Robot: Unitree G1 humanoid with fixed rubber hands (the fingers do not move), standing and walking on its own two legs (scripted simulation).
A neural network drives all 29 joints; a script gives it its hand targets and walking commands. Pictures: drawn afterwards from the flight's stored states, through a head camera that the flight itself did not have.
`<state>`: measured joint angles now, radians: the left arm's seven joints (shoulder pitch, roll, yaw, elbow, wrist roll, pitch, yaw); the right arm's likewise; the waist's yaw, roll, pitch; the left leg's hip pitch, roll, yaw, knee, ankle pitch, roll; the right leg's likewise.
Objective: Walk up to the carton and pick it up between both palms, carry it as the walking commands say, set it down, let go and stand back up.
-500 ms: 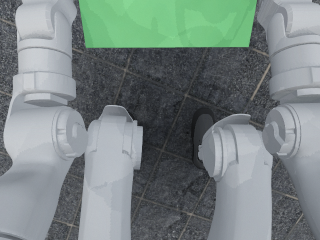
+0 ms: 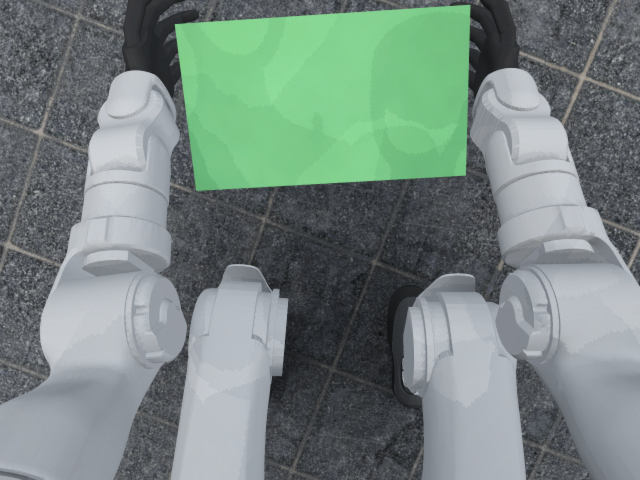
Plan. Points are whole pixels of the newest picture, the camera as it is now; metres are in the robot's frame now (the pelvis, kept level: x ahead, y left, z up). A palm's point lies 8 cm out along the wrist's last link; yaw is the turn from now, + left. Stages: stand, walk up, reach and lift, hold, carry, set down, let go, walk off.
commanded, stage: set down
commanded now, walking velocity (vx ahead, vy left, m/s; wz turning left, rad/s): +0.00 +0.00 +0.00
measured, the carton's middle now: (325, 116) +0.50 +0.02 -0.22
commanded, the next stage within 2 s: none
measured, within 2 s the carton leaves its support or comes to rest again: rests again in 0.70 s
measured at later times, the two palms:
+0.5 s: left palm (152, 64) +0.53 +0.20 -0.13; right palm (490, 69) +0.53 -0.15 -0.14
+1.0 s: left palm (155, 58) +0.54 +0.20 -0.14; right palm (487, 63) +0.54 -0.15 -0.15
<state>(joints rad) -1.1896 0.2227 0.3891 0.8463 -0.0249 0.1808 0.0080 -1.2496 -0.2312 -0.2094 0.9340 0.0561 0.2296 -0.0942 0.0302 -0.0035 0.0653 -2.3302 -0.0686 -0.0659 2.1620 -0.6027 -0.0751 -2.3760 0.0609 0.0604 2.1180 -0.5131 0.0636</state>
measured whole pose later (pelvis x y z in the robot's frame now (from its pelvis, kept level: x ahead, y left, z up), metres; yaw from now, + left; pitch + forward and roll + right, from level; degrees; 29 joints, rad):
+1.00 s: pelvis +0.01 +0.00 -0.01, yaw +1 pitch +43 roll +0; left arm -1.30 0.24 0.42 0.94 0.02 0.11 -0.03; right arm -1.29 -0.23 -0.33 0.96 -0.06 0.14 -0.03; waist 0.03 -0.02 0.14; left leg -2.32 -0.08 -0.06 2.19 -0.63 -0.07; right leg -2.36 0.05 0.07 2.16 -0.55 0.07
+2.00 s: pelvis -0.02 +0.01 +0.00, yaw +0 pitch +29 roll +0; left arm -1.23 0.40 0.13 0.75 -0.25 0.14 0.12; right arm -1.29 -0.43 -0.09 0.79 0.23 0.15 -0.13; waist 0.04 -0.01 0.52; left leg -2.09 -0.06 -0.05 2.21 -0.62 -0.06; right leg -2.13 0.07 0.08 2.17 -0.53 0.09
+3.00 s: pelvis -0.02 +0.00 +0.25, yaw +0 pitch +24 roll +1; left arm -1.16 0.46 0.19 0.53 -0.23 0.39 0.02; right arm -1.20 -0.43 -0.18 0.56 0.16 0.41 -0.07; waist 0.04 -0.01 0.51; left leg -1.34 -0.03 -0.04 1.31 -0.39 -0.04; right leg -1.38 0.03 0.08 1.28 -0.33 0.04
